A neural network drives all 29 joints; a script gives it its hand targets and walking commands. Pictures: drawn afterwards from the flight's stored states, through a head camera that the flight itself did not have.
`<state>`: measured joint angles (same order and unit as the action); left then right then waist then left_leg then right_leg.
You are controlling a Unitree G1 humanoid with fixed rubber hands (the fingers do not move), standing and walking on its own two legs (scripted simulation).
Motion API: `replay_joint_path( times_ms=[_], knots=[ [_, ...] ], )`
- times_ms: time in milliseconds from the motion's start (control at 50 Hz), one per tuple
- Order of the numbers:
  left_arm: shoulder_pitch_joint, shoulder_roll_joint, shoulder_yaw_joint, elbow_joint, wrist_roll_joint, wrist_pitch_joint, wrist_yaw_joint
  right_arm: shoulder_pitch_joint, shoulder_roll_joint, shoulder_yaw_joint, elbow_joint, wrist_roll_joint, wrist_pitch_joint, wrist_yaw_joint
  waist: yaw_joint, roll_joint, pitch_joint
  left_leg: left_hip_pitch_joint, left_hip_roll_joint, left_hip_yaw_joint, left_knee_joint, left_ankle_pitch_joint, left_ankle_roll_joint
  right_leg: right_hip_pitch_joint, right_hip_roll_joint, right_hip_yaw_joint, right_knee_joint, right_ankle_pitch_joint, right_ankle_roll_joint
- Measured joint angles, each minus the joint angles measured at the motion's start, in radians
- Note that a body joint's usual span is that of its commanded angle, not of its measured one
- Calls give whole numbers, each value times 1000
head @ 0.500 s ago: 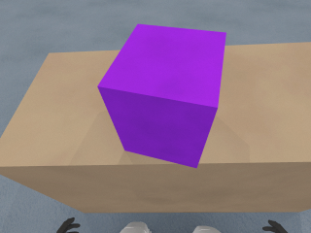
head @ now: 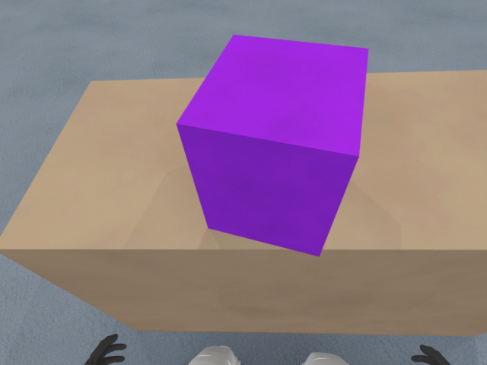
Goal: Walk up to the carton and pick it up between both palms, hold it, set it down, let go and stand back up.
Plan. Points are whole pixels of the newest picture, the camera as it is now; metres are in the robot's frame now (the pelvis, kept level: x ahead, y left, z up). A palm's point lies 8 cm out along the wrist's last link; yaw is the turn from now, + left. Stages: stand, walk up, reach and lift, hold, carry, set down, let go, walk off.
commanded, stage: walk up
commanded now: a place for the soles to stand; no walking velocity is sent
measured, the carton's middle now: (278, 149) +0.40 -0.03 +0.13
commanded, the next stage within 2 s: stand in 0.30 s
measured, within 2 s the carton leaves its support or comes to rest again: neither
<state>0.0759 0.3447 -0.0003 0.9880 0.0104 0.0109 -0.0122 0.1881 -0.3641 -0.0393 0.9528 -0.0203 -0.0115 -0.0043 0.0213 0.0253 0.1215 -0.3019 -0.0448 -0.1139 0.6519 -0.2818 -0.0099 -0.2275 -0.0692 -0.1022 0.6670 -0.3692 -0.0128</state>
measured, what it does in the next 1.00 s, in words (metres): steps on the spot: left foot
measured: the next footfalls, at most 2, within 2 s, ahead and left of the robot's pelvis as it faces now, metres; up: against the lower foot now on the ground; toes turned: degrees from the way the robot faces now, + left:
left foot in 0.32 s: +0.03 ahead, +0.15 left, +0.00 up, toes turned -3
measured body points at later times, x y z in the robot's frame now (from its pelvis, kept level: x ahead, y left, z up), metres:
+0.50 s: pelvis -0.05 +0.00 +0.00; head -0.01 -0.01 +0.45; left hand +0.03 +0.30 -0.13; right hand +0.06 -0.30 -0.13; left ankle -0.01 +0.15 -0.72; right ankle -0.02 -0.12 -0.72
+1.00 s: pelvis -0.04 +0.01 +0.01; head -0.01 +0.01 +0.46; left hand +0.05 +0.31 -0.12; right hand +0.06 -0.29 -0.12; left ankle -0.01 +0.15 -0.72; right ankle -0.02 -0.12 -0.72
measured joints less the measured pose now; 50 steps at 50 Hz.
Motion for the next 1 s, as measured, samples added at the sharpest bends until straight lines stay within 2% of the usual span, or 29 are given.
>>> replay_joint_path(
  times_ms=[80, 140, 200, 260, 300, 320, 340, 360, 420, 480, 560, 1000],
  knots=[
    [-9, 0, 0, 0, 0, 4, 0, 0, 0, 0, -7, 0, 3, 1, 0, -1, -1, -21, -4, -12, 0, 16, 4, -7, 13, 4, 29, -57, 0],
    [13, 0, 0, 0, 0, -2, 0, -16, 0, 0, -10, 0, 9, 1, 3, 3, 7, -28, 0, -18, 0, 28, 8, -5, 21, 3, 4, 6, 0],
    [47, 0, 0, 0, 0, -7, 0, -19, -1, 0, -19, 0, 17, 1, 4, 2, 7, -47, -15, -17, 124, -135, 9, 0, 14, 4, -6, 9, -4],
    [60, 0, 0, 0, 0, -12, 3, -19, -1, 0, -26, 0, 19, 1, 3, 3, 7, -48, 1, 4, 174, -174, 9, -16, 3, 3, -12, 20, -4],
    [59, 0, 0, 0, 0, -13, 3, -18, -2, 0, -27, 0, 19, 2, 1, 4, 6, -20, 24, 15, 91, -127, 11, -44, -1, 1, 6, 21, -2],
    [58, 0, 0, 0, 0, -13, 4, -18, -2, 0, -26, 0, 19, 2, 0, 5, 6, 5, 34, 14, 22, -58, 14, -60, -1, 1, 25, 16, 3],
    [50, 0, 0, 0, 0, -11, 4, -18, -1, 0, -24, 0, 18, 2, 1, -1, 16, 9, 33, 17, 5, -23, -3, -71, -8, 3, 47, 9, 6],
    [42, 0, 0, 0, 0, -9, 4, -18, 0, 0, -17, 0, 18, 2, 3, -6, 26, 9, 28, 17, 10, -18, -15, -70, -12, 6, 53, 7, 6],
    [38, 0, 0, 0, 0, -5, 3, -18, 0, 0, -2, 0, 17, 2, 5, -8, 27, 9, 28, 10, 11, -26, -17, -60, -3, 8, 45, -35, 6],
    [47, 0, 0, 0, 0, -8, 3, -24, 0, 0, -1, 0, 17, 2, 9, -8, 26, 9, 36, 9, 10, -24, -16, -49, 8, 8, 6, 56, 6],
    [52, 0, 0, 0, 0, -9, 3, -26, 0, 0, 2, 0, 17, 3, 7, -8, 25, 9, 34, 9, 9, -29, -5, -43, 8, 8, -7, 52, 6],
    [27, 0, 0, 0, 0, -14, 3, -29, 0, 0, 34, 0, 9, 9, 3, -8, -29, 9, 37, 9, -51, 9, -12, -29, 11, 7, -92, 89, 18]
  ],
)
